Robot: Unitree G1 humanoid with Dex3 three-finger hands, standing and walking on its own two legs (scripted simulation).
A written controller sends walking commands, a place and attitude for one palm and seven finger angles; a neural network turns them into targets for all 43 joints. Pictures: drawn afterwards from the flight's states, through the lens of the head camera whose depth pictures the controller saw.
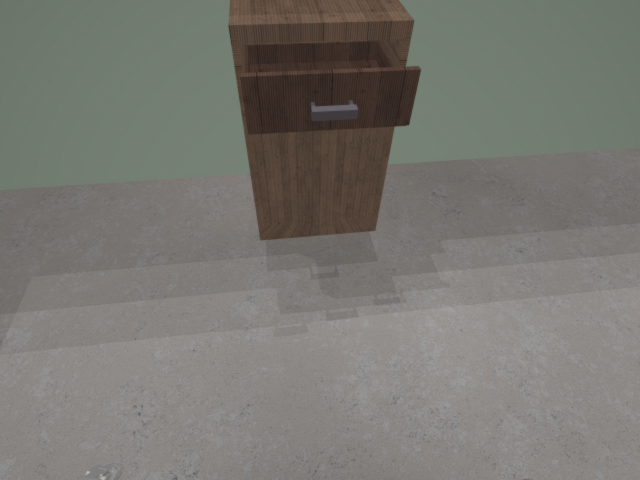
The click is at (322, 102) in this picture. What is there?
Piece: drawer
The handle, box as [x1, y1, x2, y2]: [311, 100, 357, 120]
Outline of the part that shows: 357,107 352,102 352,100 349,100 348,105 315,106 314,102 311,102 311,117 312,120 356,118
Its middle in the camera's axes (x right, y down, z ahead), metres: +0.03 -0.33 +1.00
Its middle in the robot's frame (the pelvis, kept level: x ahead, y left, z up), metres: +0.97 +0.02 -0.05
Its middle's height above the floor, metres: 0.72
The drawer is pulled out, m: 0.18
